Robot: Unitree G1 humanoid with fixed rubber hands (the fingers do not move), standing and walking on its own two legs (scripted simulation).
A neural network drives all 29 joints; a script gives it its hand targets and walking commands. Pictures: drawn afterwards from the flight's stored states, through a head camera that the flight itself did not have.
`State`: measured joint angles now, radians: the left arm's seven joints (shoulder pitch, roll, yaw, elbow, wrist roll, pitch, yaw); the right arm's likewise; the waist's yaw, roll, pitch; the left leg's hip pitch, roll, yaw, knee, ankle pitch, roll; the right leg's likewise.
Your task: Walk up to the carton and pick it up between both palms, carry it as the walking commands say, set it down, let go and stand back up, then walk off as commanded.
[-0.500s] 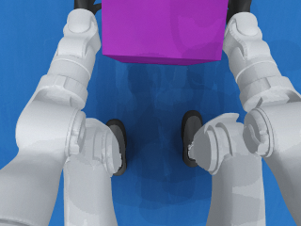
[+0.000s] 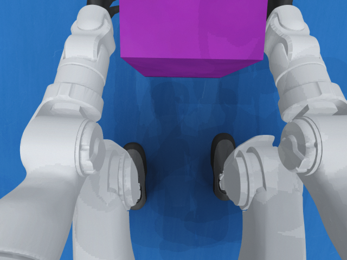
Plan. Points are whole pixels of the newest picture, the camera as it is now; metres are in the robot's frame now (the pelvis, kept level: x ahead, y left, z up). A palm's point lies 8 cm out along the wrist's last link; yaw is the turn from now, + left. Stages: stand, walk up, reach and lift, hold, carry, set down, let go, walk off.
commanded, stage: reach and lift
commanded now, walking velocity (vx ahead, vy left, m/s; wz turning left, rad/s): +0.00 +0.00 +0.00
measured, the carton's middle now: (186, 26) +0.54 -0.03 -0.22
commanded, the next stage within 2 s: none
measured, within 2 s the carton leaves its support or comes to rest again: leaves its support in 0.12 s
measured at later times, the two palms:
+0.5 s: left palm out of the picture +0.55 +0.13 -0.10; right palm (287, 4) +0.53 -0.17 -0.09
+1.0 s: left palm out of the picture +0.55 +0.13 -0.03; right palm out of the picture +0.52 -0.17 -0.04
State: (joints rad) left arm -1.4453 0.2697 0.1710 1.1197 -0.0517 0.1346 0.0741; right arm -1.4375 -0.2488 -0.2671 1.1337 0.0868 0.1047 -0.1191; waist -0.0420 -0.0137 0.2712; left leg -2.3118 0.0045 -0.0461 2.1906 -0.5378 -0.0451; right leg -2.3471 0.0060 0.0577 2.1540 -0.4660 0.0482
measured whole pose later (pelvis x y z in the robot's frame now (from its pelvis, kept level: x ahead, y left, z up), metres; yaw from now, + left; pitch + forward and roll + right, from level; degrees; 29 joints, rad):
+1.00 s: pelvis +0.02 +0.00 +0.07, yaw +1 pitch +47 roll +0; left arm -1.21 0.10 0.36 0.75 0.16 0.34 0.04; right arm -1.12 -0.03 -0.50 0.64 -0.16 0.33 -0.07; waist -0.04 0.01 -0.06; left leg -2.25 -0.02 -0.05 1.95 -0.53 -0.05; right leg -2.26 0.00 0.06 1.93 -0.49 0.05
